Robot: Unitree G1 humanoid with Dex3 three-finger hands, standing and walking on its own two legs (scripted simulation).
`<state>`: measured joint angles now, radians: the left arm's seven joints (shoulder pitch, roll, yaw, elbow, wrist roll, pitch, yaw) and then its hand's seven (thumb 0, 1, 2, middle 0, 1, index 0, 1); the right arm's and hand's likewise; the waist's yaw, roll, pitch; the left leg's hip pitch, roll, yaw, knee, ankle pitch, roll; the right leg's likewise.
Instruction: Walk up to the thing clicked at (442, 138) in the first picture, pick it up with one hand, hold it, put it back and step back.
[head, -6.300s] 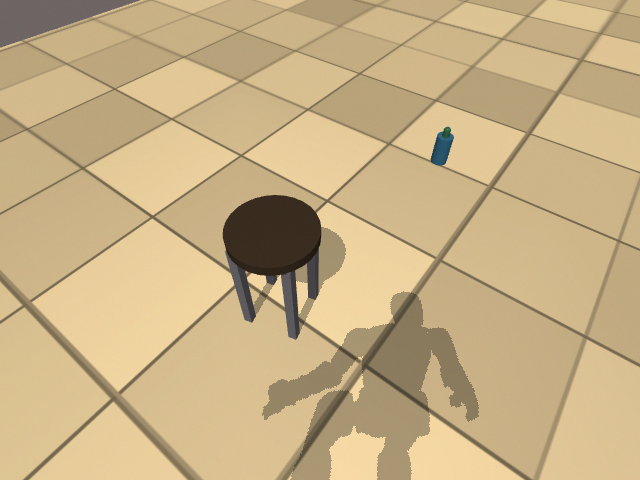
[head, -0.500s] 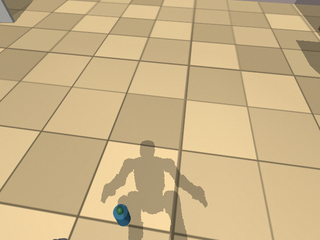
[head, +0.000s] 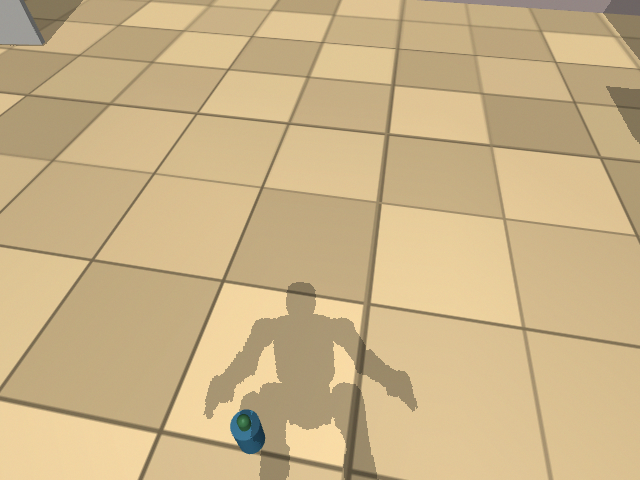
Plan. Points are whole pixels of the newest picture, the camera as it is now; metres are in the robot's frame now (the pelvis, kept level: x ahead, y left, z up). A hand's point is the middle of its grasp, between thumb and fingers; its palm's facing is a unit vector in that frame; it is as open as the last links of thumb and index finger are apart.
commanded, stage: walk up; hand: left
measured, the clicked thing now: (247, 429) +0.36 +0.21 -0.68
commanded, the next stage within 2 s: stand in 0.06 s
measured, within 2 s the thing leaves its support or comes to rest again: neither
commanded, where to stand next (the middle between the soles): +0.06 -0.01 m, yaw -1 degrees
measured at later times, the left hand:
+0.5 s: hand out of the picture +0.08 +0.25 -0.16, palm faces -0.02 -0.94 -0.34, open 7.4 cm
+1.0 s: hand out of the picture +0.08 +0.25 -0.16, palm faces -0.02 -0.94 -0.34, open 7.4 cm
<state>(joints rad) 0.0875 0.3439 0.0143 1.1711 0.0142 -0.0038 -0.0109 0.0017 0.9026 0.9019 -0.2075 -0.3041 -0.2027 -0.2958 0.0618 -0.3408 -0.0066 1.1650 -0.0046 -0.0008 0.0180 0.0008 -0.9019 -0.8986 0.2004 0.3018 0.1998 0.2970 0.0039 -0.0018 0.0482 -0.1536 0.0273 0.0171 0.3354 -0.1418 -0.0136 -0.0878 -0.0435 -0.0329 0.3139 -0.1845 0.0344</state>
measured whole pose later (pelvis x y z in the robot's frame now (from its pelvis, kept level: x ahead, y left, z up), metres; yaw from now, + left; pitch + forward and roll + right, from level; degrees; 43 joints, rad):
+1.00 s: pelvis +0.02 +0.00 +0.00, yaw +0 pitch -2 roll +0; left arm 0.12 0.35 0.01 1.13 0.02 0.00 -0.01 0.00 0.90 0.90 -0.21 -0.30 -0.20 -0.30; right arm 0.09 -0.35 0.01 1.14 -0.01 -0.01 0.01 0.00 -0.90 -0.90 0.20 0.30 0.20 0.30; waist 0.00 0.00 0.05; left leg -0.13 0.03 0.01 0.32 -0.16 -0.02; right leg -0.07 -0.04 -0.04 0.31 -0.21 0.03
